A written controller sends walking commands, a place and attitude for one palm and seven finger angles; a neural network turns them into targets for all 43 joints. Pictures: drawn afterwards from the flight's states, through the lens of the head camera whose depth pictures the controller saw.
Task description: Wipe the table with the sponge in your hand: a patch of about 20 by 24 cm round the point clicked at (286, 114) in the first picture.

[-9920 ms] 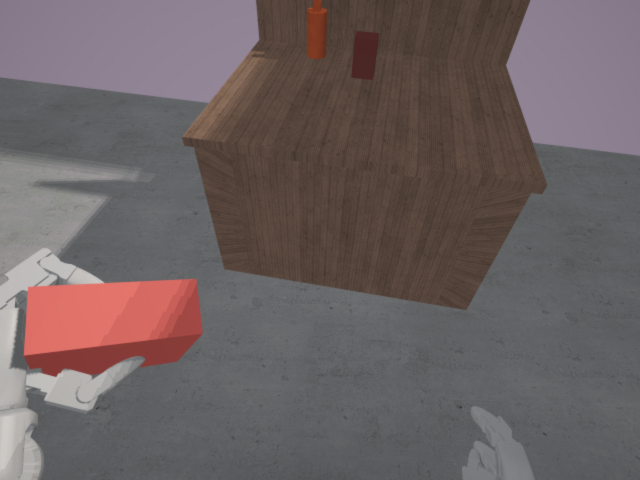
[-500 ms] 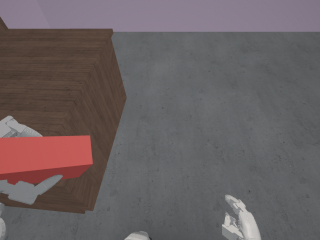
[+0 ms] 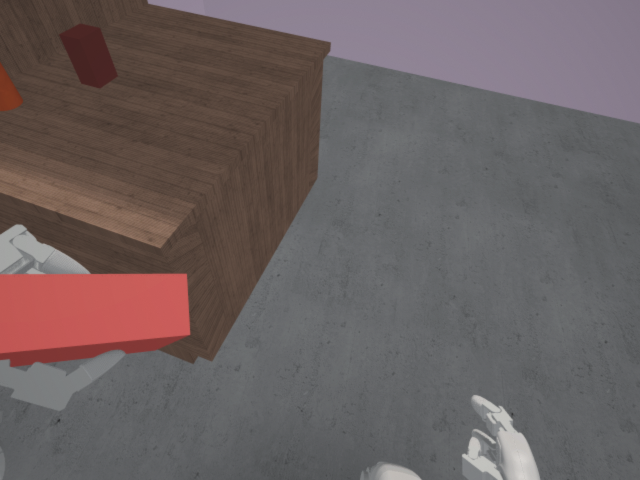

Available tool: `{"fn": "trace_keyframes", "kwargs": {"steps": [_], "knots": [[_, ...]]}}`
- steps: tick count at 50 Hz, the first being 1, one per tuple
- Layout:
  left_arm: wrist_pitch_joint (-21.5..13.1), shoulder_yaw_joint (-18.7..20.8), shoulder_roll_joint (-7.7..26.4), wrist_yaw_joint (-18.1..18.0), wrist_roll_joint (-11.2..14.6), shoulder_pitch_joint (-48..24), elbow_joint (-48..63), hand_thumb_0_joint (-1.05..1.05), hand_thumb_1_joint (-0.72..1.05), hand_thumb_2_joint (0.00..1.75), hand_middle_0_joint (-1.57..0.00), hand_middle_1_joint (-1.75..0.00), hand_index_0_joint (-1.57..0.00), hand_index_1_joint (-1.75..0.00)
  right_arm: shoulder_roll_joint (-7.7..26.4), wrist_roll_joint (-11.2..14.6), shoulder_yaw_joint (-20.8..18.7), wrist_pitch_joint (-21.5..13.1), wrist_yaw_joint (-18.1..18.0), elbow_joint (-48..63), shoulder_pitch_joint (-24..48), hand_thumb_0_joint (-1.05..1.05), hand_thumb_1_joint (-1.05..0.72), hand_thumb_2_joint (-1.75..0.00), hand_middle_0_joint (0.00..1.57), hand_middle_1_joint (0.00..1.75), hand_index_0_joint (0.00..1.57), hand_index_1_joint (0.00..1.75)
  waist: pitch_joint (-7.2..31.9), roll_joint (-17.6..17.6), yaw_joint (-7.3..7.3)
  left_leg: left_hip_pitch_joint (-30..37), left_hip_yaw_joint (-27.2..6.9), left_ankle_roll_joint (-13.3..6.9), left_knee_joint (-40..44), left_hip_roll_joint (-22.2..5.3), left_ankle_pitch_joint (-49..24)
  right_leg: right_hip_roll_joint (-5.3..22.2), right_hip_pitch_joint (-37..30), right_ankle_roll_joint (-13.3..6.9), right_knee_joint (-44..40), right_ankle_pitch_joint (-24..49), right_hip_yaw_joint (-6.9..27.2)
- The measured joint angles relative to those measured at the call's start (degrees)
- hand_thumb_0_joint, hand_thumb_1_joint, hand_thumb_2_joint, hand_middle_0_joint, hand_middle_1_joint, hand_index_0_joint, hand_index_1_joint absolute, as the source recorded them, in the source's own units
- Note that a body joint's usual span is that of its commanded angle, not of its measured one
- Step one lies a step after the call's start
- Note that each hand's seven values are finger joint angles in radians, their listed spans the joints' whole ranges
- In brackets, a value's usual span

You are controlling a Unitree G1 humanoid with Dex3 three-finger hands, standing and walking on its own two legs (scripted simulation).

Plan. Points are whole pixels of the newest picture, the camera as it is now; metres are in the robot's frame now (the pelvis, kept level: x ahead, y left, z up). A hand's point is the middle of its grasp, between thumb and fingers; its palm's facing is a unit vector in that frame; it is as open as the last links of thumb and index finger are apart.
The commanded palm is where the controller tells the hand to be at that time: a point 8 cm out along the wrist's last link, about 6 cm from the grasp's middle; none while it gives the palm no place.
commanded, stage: turn to face it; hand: left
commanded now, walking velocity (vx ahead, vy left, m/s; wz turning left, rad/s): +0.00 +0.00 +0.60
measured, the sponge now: (121, 318) +0.23 +0.20 +0.15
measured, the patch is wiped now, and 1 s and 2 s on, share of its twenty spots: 0.00 0.00 0.00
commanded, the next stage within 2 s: take the last steps up to it in 1.14 s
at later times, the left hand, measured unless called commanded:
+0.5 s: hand out of the picture +0.06 +0.21 +0.18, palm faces +0.58 -0.67 -0.46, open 9.8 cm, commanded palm -0.01 +0.24 +0.19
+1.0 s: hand out of the picture -0.11 +0.20 +0.19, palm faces +0.76 -0.41 -0.50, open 9.8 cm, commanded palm -0.16 +0.21 +0.19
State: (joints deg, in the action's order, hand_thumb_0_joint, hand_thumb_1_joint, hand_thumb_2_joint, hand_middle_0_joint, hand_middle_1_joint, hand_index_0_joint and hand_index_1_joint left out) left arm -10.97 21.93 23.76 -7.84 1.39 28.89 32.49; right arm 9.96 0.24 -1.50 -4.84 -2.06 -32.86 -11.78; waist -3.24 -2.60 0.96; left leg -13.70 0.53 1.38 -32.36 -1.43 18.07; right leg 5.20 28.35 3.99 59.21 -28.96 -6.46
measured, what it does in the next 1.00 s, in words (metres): walks backwards, turning left: right foot, then left foot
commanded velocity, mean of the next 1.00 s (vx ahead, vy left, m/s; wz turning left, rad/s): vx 0.00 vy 0.00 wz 0.54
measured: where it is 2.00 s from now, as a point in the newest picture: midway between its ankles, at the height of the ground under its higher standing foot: outside the picture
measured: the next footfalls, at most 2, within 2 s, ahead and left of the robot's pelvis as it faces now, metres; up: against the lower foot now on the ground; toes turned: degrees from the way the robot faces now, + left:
right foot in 0.20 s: +0.03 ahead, -0.11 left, +0.00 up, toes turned +2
left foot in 0.68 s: -0.17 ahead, +0.06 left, +0.00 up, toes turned +28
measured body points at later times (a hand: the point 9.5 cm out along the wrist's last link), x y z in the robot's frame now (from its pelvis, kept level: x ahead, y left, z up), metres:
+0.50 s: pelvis -0.08 -0.07 +0.02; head -0.04 -0.08 +0.46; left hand +0.03 +0.24 +0.20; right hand +0.16 -0.27 -0.08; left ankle -0.17 +0.06 -0.65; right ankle -0.01 -0.11 -0.73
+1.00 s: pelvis -0.14 -0.11 +0.00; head -0.11 -0.11 +0.45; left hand -0.15 +0.22 +0.21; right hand +0.10 -0.17 -0.11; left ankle -0.21 +0.04 -0.73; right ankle -0.08 -0.19 -0.73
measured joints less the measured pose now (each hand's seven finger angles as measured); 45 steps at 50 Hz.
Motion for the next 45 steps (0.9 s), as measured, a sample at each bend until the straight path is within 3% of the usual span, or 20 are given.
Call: {"fn": "trace_keyframes", "kwargs": {"steps": [4, 9, 11, 13, 16, 19, 24, 30, 34, 35, 37, 39, 41, 45], "knots": [[0.4, -0.7, -0.7, 0.4, 0.4, 0.5, 1.2, -0.01, -0.46, 1.0, -0.77, -1.35, -0.77, -1.35, -2.0, 0.4, 2.1, -1.6, 1.3, -0.5, -1.0, 0.02, -0.9, -0.9, 0.2, 0.3, 0.2, 0.3, -0.6, 2.5, -1.14, -1.0, -3.9, 0.8, 1.8, -0.2, -2.8, -2.1, -2.4, 1.1, -6.3, 3.0, 0.8], [0.8, 0.1, -0.3, 0.6, 1.2, 0.5, 0.8, -0.01, -0.46, 1.0, -0.77, -1.35, -0.77, -1.35, -2.3, 0.4, 3.2, -1.9, 1.5, -0.9, -0.4, 0.02, -0.9, -0.9, 0.21, 0.3, 0.21, 0.3, -1.1, 5.4, -3.01, -4.4, -7.3, 2.4, -0.1, 0.5, -4.0, -4.5, -10.7, 1.5, -21.1, 6.1, 1.1], [1.3, -0.4, -1.4, 0.7, 0.8, -1.2, -1.3, -0.01, -0.46, 1.0, -0.77, -1.35, -0.77, -1.35, -1.2, 0.7, 3.0, -1.2, 1.4, -1.5, 0.8, 0.02, -0.9, -0.9, 0.21, 0.3, 0.21, 0.3, -2.0, 8.0, -3.44, -6.7, -8.4, 1.9, -4.6, 0.0, -0.5, -5.7, -12.4, -2.9, -24.9, 12.0, -0.5], [2.2, -1.6, -2.3, 0.6, 1.0, -2.9, -3.8, -0.01, -0.46, 1.0, -0.77, -1.35, -0.77, -1.35, -0.1, 0.9, 2.4, -0.4, 0.9, -2.7, 1.8, 0.02, -0.9, -0.9, 0.21, 0.3, 0.21, 0.3, -2.9, 8.2, -2.98, -11.2, -6.9, 1.5, -17.6, 1.7, 6.5, -4.4, -12.4, -7.0, -24.2, 12.1, -2.2], [2.7, -2.4, -4.1, 0.8, 1.3, -2.7, -7.0, -0.01, -0.46, 1.0, -0.77, -1.35, -0.77, -1.35, 1.4, 0.7, 1.6, 1.0, 0.4, -3.5, 2.2, 0.02, -0.9, -0.9, 0.21, 0.3, 0.21, 0.3, -2.7, 6.1, -2.49, -15.5, -2.7, 2.3, -34.9, 2.9, 5.2, -2.0, -12.9, -8.3, -26.2, 13.0, -2.8], [2.9, -3.1, -4.4, 0.8, 0.9, -1.2, -8.5, -0.01, -0.46, 1.0, -0.77, -1.35, -0.77, -1.35, 2.7, 0.4, 0.8, 1.5, -0.7, -3.1, 2.1, 0.02, -0.9, -0.9, 0.21, 0.3, 0.21, 0.3, -2.0, 4.2, -1.18, -15.8, -0.2, 2.9, -40.3, 2.1, 4.1, -0.6, -13.5, -8.5, -29.5, 15.2, -4.3], [2.3, -3.8, -3.0, -0.5, 0.6, -1.5, -5.1, -0.01, -0.46, 1.0, -0.77, -1.35, -0.77, -1.35, 4.9, -0.6, -1.0, 0.8, -2.3, -2.0, 1.3, 0.02, -0.9, -0.9, 0.2, 0.3, 0.2, 0.3, -1.7, 1.6, -0.74, -9.8, 2.6, 2.2, -28.6, -0.2, 5.8, 0.8, -13.3, -9.0, -33.2, 18.1, -7.8], [0.3, -0.5, -0.7, -2.2, 1.2, -0.8, 1.9, -0.01, -0.46, 1.0, -0.77, -1.35, -0.77, -1.35, 6.1, -0.8, -2.4, 0.6, -2.5, 0.4, 0.9, 0.02, -0.9, -0.9, 0.2, 0.3, 0.2, 0.3, -0.8, -0.1, -1.1, -1.4, 4.8, 0.5, -9.2, -0.9, 8.9, 1.8, -9.9, -9.1, -32.2, 19.3, -11.0], [-0.4, 0.7, -0.6, -2.5, 2.0, -0.5, 3.4, -0.01, -0.46, 1.0, -0.77, -1.36, -0.77, -1.35, 5.7, -0.5, -2.1, 0.8, -2.0, 2.4, 1.0, 0.02, -0.9, -0.9, 0.2, 0.3, 0.2, 0.3, -0.4, -0.3, -0.67, 3.4, 4.5, -0.9, 2.7, 0.1, 0.8, 4.0, -5.6, -7.6, -24.2, 16.8, -12.4], [-0.5, 0.6, -0.5, -2.3, 2.0, -0.9, 2.8, -0.01, -0.46, 1.0, -0.77, -1.36, -0.77, -1.35, 4.6, -0.5, -1.9, 0.6, -1.9, 2.1, 1.2, 0.02, -0.9, -0.9, 0.2, 0.3, 0.2, 0.3, -0.8, -1.3, -0.95, 3.2, 4.5, -0.9, 1.6, 0.8, 0.7, 4.3, -4.1, -5.7, -20.1, 12.2, -10.1], [-0.7, 0.0, -0.5, -1.2, 1.1, -1.3, 0.9, -0.01, -0.46, 1.0, -0.77, -1.36, -0.77, -1.35, 2.2, -0.5, -1.0, -0.1, -1.2, 1.2, 0.6, 0.02, -0.9, -0.9, 0.2, 0.3, 0.2, 0.3, -0.7, -1.6, -0.72, 2.8, 2.9, -0.9, 0.3, 1.0, 1.5, 2.3, -1.2, -3.2, -9.6, 3.6, -4.6], [-0.5, -0.7, -0.3, 0.0, 0.3, -1.4, -0.5, -0.01, -0.46, 1.0, -0.77, -1.36, -0.77, -1.35, 0.0, -0.2, 0.3, -0.7, -0.3, 0.2, -0.7, 0.02, -0.9, -0.9, 0.2, 0.3, 0.2, 0.3, -0.1, -0.9, -0.13, 2.3, 0.0, -0.7, 1.0, 0.7, 0.7, 0.4, 0.4, -1.6, -2.7, 2.4, -1.5], [-0.1, -1.2, -0.4, 0.4, -0.1, -1.1, -0.2, -0.01, -0.46, 1.0, -0.77, -1.36, -0.77, -1.35, -1.5, 0.1, 1.5, -1.5, 0.6, -0.5, -1.8, 0.02, -0.9, -0.9, 0.2, 0.3, 0.2, 0.3, 0.1, 0.1, -0.47, 2.0, -2.4, -0.3, 2.1, 0.4, -0.7, -0.8, 0.0, -0.5, -2.2, 4.0, 0.0], [-0.1, -0.9, -0.8, 0.4, 0.8, 0.9, 1.5, -0.01, -0.46, 1.0, -0.77, -1.36, -0.77, -1.35, -3.0, 0.3, 3.2, -2.5, 1.6, -1.3, -2.4, 0.02, -0.9, -0.9, 0.21, 0.3, 0.21, 0.3, -0.1, 2.5, -1.65, 0.5, -5.5, 0.5, 3.0, 0.2, -2.7, -2.7, -4.4, 0.6, -10.0, 4.1, 1.6]]}}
